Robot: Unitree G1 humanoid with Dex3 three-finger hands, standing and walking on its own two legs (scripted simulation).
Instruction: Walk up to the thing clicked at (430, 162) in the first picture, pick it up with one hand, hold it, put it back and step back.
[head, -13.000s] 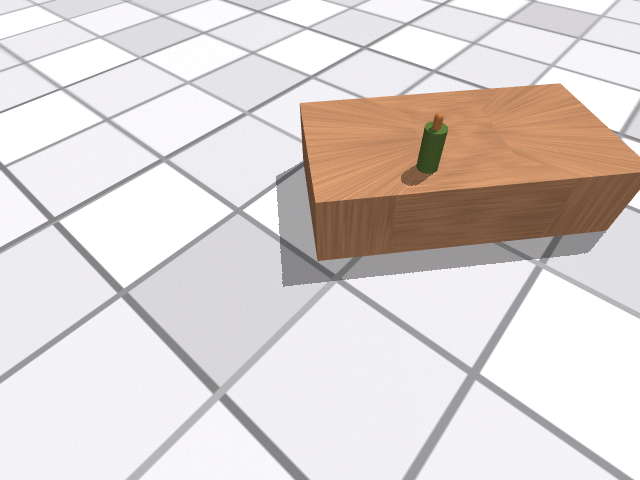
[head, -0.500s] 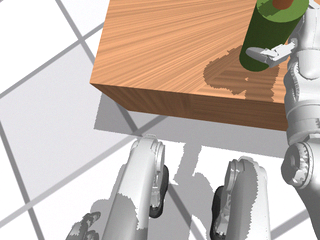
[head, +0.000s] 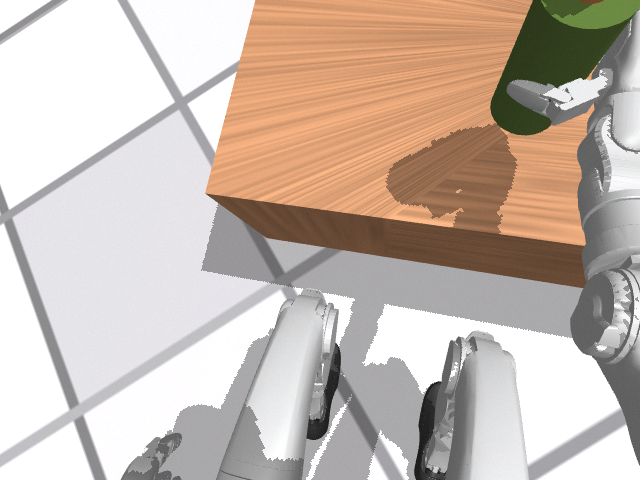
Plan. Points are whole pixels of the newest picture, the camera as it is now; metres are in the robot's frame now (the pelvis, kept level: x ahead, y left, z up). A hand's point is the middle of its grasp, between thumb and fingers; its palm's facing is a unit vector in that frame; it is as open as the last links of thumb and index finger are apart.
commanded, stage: settle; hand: right
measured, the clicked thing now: (561, 40) +0.58 -0.10 +0.03
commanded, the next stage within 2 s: lift in 0.20 s
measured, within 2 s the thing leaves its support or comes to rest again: neither
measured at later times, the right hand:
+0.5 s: hand (577, 49) +0.57 -0.12 +0.04, palm faces +0.00 +1.00 -0.05, open 11.2 cm
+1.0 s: hand out of the picture +0.48 -0.14 +0.13, palm faces +0.02 +1.00 -0.04, open 11.2 cm
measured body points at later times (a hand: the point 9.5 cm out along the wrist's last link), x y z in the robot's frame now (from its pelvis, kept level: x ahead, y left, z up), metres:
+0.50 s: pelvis +0.01 +0.00 +0.04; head +0.23 -0.01 +0.43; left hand +0.03 +0.27 -0.08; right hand +0.56 -0.17 +0.05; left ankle +0.09 +0.13 -0.46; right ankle +0.05 -0.11 -0.46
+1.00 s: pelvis +0.02 +0.00 +0.12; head +0.18 -0.02 +0.54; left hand +0.09 +0.26 +0.00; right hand +0.48 -0.19 +0.13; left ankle +0.09 +0.13 -0.46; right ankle +0.05 -0.11 -0.46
